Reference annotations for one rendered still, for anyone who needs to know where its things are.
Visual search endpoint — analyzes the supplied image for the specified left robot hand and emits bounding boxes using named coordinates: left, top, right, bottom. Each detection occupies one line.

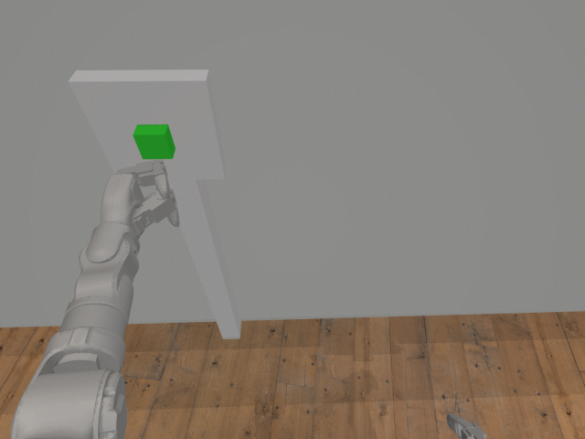
left=101, top=159, right=179, bottom=240

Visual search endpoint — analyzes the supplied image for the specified robot left forearm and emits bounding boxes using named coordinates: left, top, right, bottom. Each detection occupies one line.
left=10, top=222, right=140, bottom=439

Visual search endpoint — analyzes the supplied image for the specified panel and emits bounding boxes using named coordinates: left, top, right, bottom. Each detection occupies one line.
left=68, top=70, right=241, bottom=339

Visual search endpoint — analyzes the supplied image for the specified right robot hand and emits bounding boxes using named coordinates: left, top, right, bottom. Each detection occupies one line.
left=447, top=413, right=486, bottom=439

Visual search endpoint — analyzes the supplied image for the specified left robot upper arm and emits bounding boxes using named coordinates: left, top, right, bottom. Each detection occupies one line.
left=16, top=369, right=127, bottom=439

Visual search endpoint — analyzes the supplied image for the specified button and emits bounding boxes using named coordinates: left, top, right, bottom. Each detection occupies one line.
left=133, top=124, right=176, bottom=159

